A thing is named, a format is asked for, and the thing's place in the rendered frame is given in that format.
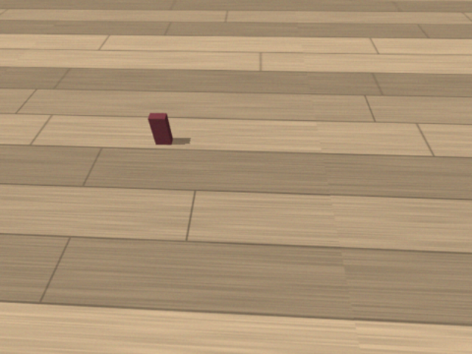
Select carton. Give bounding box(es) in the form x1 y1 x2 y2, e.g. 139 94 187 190
148 113 173 145

